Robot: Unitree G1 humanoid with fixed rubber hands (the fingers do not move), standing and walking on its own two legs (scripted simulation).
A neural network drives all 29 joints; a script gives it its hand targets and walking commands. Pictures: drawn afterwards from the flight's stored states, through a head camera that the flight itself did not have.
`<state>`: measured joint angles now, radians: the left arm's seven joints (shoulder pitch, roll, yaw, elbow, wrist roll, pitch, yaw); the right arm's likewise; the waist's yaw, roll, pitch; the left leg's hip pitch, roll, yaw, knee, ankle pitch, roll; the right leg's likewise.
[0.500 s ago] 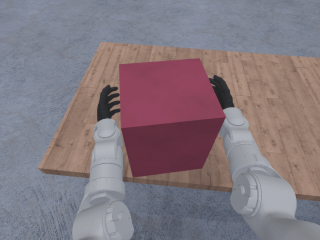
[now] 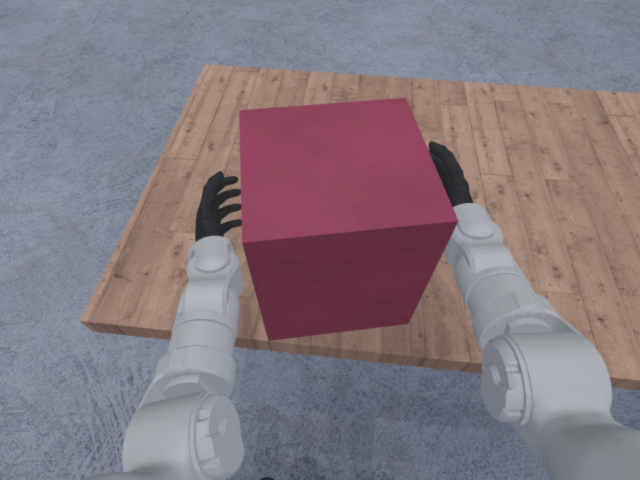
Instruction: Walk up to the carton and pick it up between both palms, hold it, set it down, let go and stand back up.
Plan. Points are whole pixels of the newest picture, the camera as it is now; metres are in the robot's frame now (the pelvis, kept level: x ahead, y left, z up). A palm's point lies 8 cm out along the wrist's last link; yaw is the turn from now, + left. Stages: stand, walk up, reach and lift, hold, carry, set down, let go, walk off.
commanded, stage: set down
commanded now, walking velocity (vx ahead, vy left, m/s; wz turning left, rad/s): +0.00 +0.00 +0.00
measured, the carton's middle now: (332, 228) +0.42 +0.07 +0.04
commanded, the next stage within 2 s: none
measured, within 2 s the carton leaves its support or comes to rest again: neither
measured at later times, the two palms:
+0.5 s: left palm (176, 246) +0.34 +0.25 +0.06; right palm (476, 197) +0.47 -0.11 +0.09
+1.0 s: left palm (178, 286) +0.29 +0.23 +0.06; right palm (498, 272) +0.38 -0.14 +0.06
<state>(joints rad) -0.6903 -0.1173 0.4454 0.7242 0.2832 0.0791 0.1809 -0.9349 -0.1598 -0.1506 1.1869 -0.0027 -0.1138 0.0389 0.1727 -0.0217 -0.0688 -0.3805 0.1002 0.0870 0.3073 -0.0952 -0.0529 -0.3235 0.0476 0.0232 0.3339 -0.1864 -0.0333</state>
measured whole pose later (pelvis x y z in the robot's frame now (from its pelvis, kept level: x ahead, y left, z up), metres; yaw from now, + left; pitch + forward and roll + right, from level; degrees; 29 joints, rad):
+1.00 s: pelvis -0.04 -0.01 -0.01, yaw +2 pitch +7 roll +0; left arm -0.49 0.05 0.14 0.53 -0.07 0.15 0.24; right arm -0.67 -0.37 0.14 0.98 0.37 -0.07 0.18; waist 0.16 -0.03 -0.06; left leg -0.43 0.10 0.04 0.38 -0.07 -0.05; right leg -0.38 0.05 -0.01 0.45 -0.20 -0.05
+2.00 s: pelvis -0.01 +0.00 +0.00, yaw +3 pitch -3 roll +0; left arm 0.37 -0.04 0.01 -0.22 0.03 0.23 0.24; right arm 0.13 -0.49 0.07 0.38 0.44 -0.15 0.21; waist 0.06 -0.04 0.01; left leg -0.14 0.08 0.04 0.28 -0.09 -0.05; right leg -0.07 0.03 -0.02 0.33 -0.21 -0.04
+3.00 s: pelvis +0.02 +0.01 +0.00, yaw +1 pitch -2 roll +0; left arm 0.44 0.04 0.02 0.03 0.04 0.11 0.16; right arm 0.33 -0.41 0.05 0.39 0.30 -0.16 0.18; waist 0.06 -0.07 0.03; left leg -0.09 0.07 0.08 0.28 -0.14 -0.05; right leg -0.02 0.02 0.02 0.27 -0.22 -0.02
